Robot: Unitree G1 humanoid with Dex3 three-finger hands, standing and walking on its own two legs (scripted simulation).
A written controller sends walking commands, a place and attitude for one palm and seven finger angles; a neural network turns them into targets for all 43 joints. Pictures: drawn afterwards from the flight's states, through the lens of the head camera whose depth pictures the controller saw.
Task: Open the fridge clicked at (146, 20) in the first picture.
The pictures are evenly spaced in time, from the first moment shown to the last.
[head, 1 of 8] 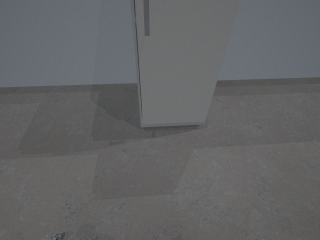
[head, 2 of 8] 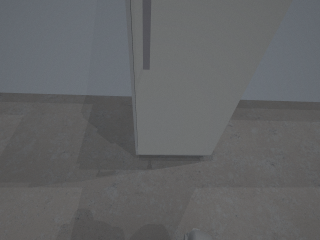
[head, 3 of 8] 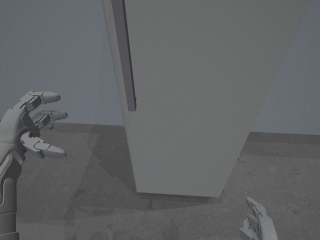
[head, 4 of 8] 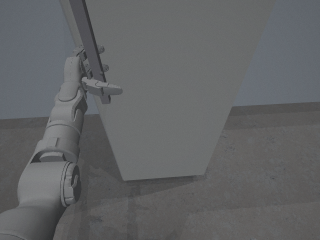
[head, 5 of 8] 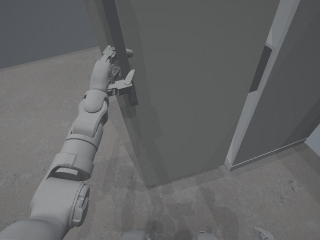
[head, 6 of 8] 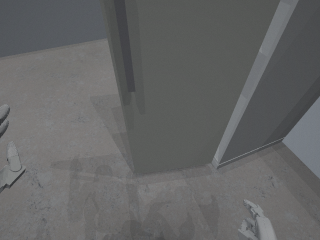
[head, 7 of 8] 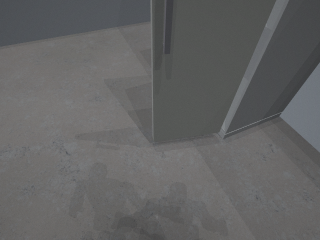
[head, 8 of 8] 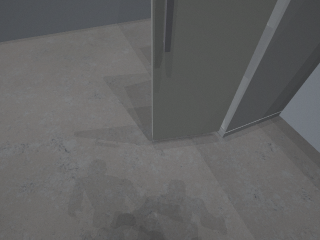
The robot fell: no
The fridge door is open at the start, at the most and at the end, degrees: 0 88 76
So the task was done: yes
